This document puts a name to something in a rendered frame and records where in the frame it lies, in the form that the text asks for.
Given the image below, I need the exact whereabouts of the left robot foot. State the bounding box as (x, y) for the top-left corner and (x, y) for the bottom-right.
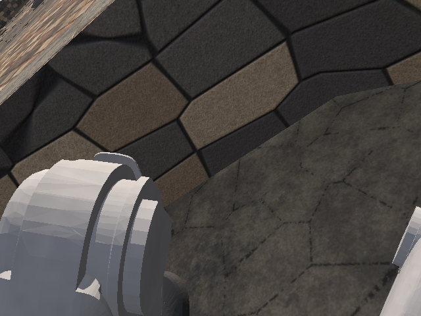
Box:
(162, 271), (189, 316)

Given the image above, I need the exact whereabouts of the robot right shin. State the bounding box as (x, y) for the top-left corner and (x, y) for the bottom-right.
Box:
(380, 273), (399, 316)

